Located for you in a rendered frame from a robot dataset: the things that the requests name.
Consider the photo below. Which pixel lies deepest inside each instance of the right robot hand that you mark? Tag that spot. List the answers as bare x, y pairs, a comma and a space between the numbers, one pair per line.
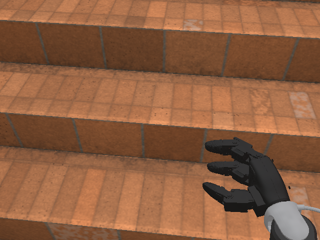
251, 168

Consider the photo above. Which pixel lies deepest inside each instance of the right robot forearm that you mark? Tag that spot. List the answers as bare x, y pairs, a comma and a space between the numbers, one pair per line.
285, 222

